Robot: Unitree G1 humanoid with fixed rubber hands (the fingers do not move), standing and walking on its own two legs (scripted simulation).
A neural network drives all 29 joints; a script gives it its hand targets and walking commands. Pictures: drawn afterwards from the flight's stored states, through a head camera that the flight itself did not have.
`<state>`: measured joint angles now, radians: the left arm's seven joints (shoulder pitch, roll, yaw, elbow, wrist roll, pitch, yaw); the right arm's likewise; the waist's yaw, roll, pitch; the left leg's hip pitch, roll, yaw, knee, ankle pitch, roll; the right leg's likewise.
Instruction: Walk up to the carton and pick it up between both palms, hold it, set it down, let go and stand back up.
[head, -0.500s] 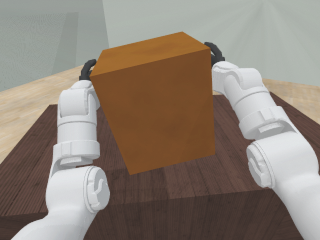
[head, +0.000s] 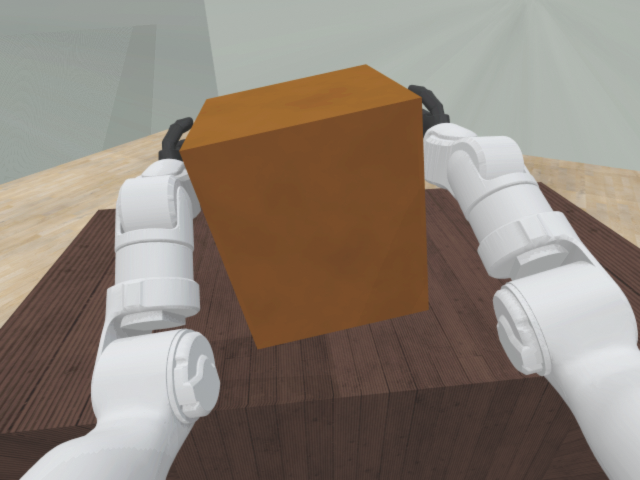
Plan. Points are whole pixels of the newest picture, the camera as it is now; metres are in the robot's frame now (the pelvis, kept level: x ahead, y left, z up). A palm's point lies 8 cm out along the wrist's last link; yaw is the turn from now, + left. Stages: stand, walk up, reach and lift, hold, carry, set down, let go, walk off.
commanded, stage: hold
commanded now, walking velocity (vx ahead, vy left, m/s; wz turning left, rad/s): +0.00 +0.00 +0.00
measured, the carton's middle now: (313, 201) +0.37 +0.00 +0.26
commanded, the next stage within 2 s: none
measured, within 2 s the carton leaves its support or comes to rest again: neither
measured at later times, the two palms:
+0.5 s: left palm (177, 180) +0.37 +0.16 +0.30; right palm (432, 146) +0.37 -0.14 +0.32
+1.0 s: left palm (175, 179) +0.37 +0.16 +0.30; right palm (431, 142) +0.37 -0.14 +0.33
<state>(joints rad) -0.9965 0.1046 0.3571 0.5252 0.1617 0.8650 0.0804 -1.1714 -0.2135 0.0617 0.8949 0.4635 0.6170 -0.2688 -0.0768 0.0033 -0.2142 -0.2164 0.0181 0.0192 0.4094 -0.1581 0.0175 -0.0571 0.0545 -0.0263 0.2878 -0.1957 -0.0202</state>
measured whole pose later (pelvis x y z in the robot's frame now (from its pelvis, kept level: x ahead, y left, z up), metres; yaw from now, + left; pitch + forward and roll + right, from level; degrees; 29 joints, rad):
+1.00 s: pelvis +0.00 +0.00 +0.00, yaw +0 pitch -2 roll -2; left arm -0.98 0.10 0.35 0.49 0.16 0.87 0.08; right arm -1.16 -0.22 0.07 0.88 0.48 0.63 -0.28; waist -0.08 0.00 -0.21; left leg -0.21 0.02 0.02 0.42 -0.17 0.02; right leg -0.05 0.06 -0.03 0.28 -0.20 -0.02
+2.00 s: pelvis +0.00 +0.00 +0.00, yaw +0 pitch -2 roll -2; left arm -0.99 0.10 0.35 0.52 0.17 0.87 0.08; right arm -1.17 -0.22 0.07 0.90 0.48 0.63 -0.27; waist -0.08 0.00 -0.21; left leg -0.21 0.02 0.02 0.41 -0.16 0.02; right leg -0.05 0.05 -0.02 0.28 -0.20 -0.02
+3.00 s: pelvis +0.00 +0.00 +0.00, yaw +0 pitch -2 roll -2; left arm -1.02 0.11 0.35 0.56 0.16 0.85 0.09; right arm -1.19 -0.22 0.06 0.92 0.47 0.63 -0.27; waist -0.07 0.00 -0.22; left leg -0.22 0.02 0.02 0.41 -0.16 0.02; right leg -0.06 0.06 -0.02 0.28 -0.19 -0.02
